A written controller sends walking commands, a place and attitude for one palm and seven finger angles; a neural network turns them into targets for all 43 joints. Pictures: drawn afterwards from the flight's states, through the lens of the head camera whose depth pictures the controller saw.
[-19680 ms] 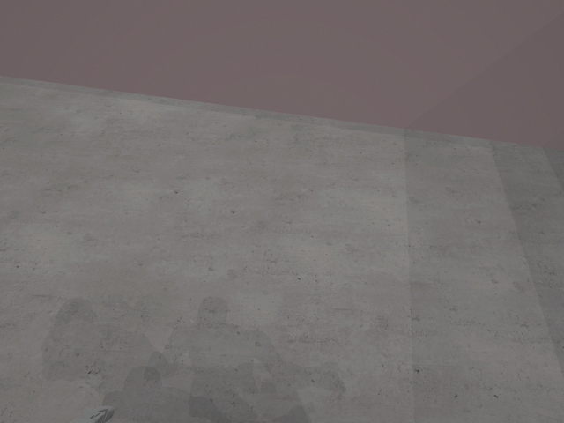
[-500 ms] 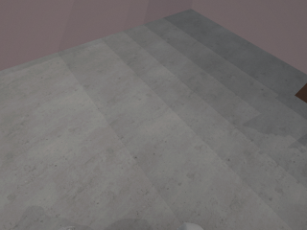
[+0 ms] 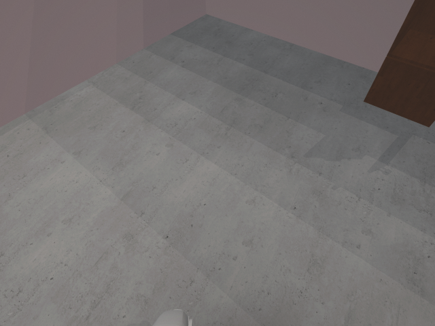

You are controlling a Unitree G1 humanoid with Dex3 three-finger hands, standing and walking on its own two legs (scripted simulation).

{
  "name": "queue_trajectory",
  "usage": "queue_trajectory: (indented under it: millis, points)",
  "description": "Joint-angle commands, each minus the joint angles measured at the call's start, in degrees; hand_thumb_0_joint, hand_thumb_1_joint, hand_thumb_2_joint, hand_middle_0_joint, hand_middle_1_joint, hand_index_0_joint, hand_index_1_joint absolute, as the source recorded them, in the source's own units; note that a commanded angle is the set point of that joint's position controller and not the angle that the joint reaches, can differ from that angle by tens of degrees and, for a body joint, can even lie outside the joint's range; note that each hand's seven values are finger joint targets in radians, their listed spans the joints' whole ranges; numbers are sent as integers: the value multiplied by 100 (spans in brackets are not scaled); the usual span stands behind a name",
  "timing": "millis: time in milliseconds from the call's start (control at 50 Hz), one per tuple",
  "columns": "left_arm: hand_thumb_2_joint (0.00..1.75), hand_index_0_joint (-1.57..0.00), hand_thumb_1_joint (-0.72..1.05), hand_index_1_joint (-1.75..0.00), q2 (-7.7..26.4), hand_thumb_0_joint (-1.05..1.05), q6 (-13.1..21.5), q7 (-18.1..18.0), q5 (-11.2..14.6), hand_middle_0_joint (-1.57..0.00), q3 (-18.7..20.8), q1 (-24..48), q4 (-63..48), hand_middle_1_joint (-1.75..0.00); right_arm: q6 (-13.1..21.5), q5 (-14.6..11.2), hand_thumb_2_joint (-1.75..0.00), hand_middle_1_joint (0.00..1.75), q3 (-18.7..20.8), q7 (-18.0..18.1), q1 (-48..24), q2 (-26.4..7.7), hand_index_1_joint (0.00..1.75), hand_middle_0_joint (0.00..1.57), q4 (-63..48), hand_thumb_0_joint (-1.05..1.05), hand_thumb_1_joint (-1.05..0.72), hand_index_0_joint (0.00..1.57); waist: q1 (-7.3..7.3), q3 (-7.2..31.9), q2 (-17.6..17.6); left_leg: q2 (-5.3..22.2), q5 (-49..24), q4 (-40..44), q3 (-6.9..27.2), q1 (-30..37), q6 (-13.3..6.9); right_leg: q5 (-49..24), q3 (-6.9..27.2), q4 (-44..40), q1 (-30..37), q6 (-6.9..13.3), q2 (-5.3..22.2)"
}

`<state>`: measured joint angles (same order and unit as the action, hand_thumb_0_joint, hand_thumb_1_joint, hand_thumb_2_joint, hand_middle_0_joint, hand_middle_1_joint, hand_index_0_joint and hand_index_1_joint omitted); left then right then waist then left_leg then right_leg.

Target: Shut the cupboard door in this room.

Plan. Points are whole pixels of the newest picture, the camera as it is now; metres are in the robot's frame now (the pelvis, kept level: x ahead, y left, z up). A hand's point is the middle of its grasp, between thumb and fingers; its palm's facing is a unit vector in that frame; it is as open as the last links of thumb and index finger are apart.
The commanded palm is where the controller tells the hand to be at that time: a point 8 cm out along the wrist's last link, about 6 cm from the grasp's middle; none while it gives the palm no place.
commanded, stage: turn or walk to find it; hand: left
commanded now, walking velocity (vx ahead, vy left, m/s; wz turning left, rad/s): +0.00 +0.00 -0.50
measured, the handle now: out of the picture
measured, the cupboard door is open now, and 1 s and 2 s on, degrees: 83 83 83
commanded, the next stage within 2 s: none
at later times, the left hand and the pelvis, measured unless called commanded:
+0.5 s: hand out of the picture +0.11 +0.24 -0.17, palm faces -0.22 -0.95 -0.22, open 7.4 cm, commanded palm none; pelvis -0.01 +0.05 +0.00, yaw -16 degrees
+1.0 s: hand (167, 322) +0.15 +0.13 -0.16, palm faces -0.46 -0.87 -0.21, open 7.4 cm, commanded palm none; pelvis +0.08 -0.04 +0.00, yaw -30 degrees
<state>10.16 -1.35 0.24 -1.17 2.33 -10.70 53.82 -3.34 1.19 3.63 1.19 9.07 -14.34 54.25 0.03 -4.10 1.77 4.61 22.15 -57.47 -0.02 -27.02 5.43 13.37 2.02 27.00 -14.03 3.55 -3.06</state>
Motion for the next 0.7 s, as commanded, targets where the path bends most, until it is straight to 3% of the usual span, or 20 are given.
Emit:
queue_trajectory:
  millis: [0,40,80,120,140,160,180,200,220,260,300,460,500,540,580,600,620,640,660,680]
  points:
    - [90,-20,90,-30,1338,0,71,-98,-6,-20,397,-250,-278,-30,187,-59,-90,30,69,41,-257,-414,30,20,-563,0,-90,20,190,535,-1059,-76,219,601,28,-165,-68,-2256,1841,-646,722,783,1577]
    - [90,-20,90,-30,1409,0,48,-101,-17,-20,422,-176,-315,-30,219,-81,-90,30,47,53,-236,-388,30,20,-597,0,-90,20,156,621,-1010,-165,303,1111,14,189,-142,-2359,1994,-552,596,801,1556]
    - [90,-20,90,-30,1435,0,23,-98,-3,-20,428,-19,-346,-30,256,-106,-90,30,44,73,-8,-372,30,20,-572,0,-90,20,26,714,-1013,-280,70,1878,-38,708,-208,-2439,2061,-385,414,674,1420]
    - [90,-20,90,-30,1390,0,-9,-90,46,-20,412,182,-376,-30,320,-125,-90,30,51,98,484,-422,30,20,-428,0,-90,20,-214,889,-868,-302,-840,3195,-110,1824,-257,-1985,1901,12,-134,297,1100]
    - [90,-20,90,-30,1162,0,-38,-71,86,-20,368,132,-432,-30,375,-99,-90,30,86,118,627,-682,30,20,-402,0,-90,20,-270,942,-181,336,-950,3773,464,2601,-466,-1022,1550,541,-936,18,625]
    - [90,-20,90,-30,841,0,-57,-5,105,-20,304,-80,-492,-30,376,-24,-90,30,175,94,532,-1183,30,20,-505,0,-90,20,-171,819,1419,1712,-1456,4170,1820,2926,-951,1252,653,1693,-1936,-324,-145]
    - [90,-20,90,-30,938,0,-79,-1,27,-20,322,-57,-500,-30,331,-16,-90,30,195,85,424,-1334,30,20,-597,0,-90,20,-187,677,1416,2345,-1495,4291,2026,2277,-1361,2139,236,2907,-1936,-505,15]
    - [90,-20,90,-30,1055,0,-120,-1,-16,-20,381,26,-444,-30,348,-3,-90,30,161,103,194,-1139,30,20,-644,0,-90,20,-131,524,1225,2202,-1428,4328,1917,1818,-1404,2010,357,3571,-1888,-573,149]
    - [90,-20,90,-30,1092,0,-112,53,-36,-20,439,34,-393,-30,352,21,-90,30,104,101,2,-917,30,20,-713,0,-90,20,-13,285,782,1801,-1454,4275,1409,1524,-1341,1654,282,3958,-1799,-595,246]
    - [90,-20,90,-30,945,0,-121,126,-34,-20,417,-184,-278,-30,391,22,-90,30,61,95,-125,-723,30,20,-719,0,-90,20,132,310,577,1271,-2080,4064,487,1680,-1180,1073,65,4298,-1838,-693,328]
    - [90,-20,90,-30,888,0,-150,143,-7,-20,393,-208,-248,-30,422,-17,-90,30,60,97,52,-662,30,20,-657,0,-90,20,74,406,604,1207,-2488,3987,182,1912,-1191,848,-35,4317,-1884,-778,428]
    - [90,-20,90,-30,663,0,-178,147,6,-20,275,444,-469,-30,406,5,-90,30,219,54,729,-776,30,20,-291,0,-90,20,-236,459,783,1555,-3127,3720,-177,2483,-1404,1260,-431,2899,-1706,-814,667]
    - [90,-20,90,-30,613,0,-140,175,8,-20,244,619,-509,-30,395,40,-90,30,230,19,885,-800,30,20,-204,0,-90,20,-344,511,914,1605,-2501,3753,-228,2370,-1328,1360,-610,2348,-1348,-733,630]
    - [90,-20,90,-30,582,0,-103,215,0,-20,217,701,-554,-30,399,68,-90,30,246,-12,870,-889,30,20,-144,0,-90,20,-346,474,1066,1718,-1336,3870,-235,2118,-1253,1485,-764,1824,-1021,-619,586]
    - [90,-20,90,-30,590,0,-45,234,-13,-20,229,527,-500,-30,412,76,-90,30,245,-37,795,-895,30,20,-96,0,-90,20,-211,441,917,1742,-483,3727,-316,1754,-1107,1283,-910,1073,-447,-486,494]
    - [90,-20,90,-30,639,0,-12,226,-18,-20,230,247,-391,-30,407,67,-90,30,223,-50,777,-868,30,20,-75,0,-90,20,-43,504,657,1623,-79,3355,-469,1403,-942,921,-1056,481,182,-414,353]
    - [90,-20,90,-30,815,0,50,194,-25,-20,292,-377,-186,-30,412,40,-90,30,185,-66,614,-783,30,20,-105,0,-90,20,300,653,121,1388,265,2521,-825,804,-684,634,-936,-212,1160,-290,410]
    - [90,-20,90,-30,1474,0,153,116,-69,-20,407,-1015,15,-30,409,-49,-90,30,65,-108,554,-378,30,20,-297,0,-90,20,595,896,-1621,739,1106,860,-1453,-743,-310,1568,879,-1083,2492,209,1748]
    - [90,-20,90,-30,1862,0,119,41,52,-20,452,-1446,139,-30,382,10,-90,30,-5,-126,-263,-301,30,20,-708,0,-90,20,917,448,-2116,192,1749,-282,-898,-1965,-178,869,2548,-1480,2369,723,2624]
    - [90,-20,90,-30,1865,0,157,-39,72,-20,507,-1468,125,-30,361,12,-90,30,18,-117,-476,-489,30,20,-803,0,-90,20,858,289,-1902,297,1231,-818,-282,-2146,-234,889,2870,-1618,2008,950,2719]
